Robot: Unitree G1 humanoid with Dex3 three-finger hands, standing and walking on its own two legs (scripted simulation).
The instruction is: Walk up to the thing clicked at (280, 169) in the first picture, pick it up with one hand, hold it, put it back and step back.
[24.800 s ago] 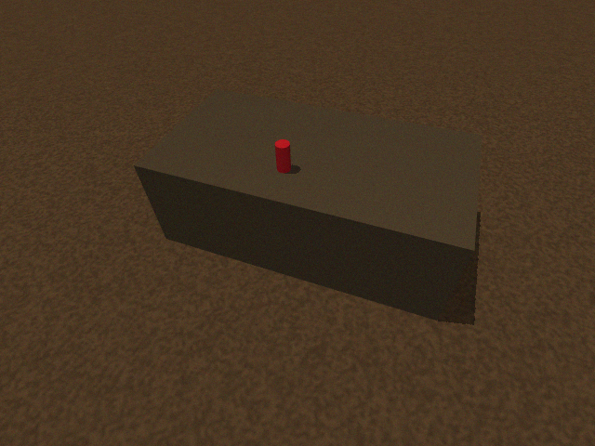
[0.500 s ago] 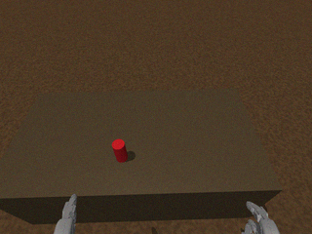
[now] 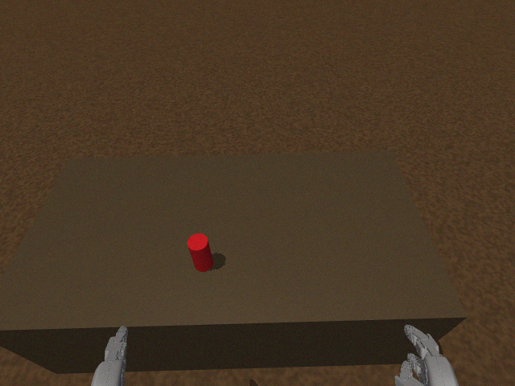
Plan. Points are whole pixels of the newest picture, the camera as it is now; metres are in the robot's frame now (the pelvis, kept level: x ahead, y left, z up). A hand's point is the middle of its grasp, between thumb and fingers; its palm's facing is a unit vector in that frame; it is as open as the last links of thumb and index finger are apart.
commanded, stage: stand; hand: left
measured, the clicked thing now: (200, 253) +0.52 +0.17 -0.25
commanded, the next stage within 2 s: none
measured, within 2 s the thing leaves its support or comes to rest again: neither
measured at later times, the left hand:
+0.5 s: hand out of the picture +0.05 +0.27 -0.12, palm faces -0.01 -0.93 -0.37, open 8.0 cm
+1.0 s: hand out of the picture +0.04 +0.26 -0.10, palm faces -0.02 -0.94 -0.35, open 7.4 cm
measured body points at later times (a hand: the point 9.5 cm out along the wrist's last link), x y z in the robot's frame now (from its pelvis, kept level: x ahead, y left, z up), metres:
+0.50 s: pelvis +0.00 +0.02 +0.04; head +0.00 +0.02 +0.49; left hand +0.05 +0.32 -0.09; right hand +0.07 -0.28 -0.09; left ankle +0.04 +0.14 -0.69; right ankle -0.01 -0.14 -0.69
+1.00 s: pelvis +0.00 +0.01 +0.06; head +0.00 +0.00 +0.51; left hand +0.05 +0.30 -0.08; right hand +0.06 -0.29 -0.08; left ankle +0.04 +0.14 -0.69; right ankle -0.01 -0.14 -0.69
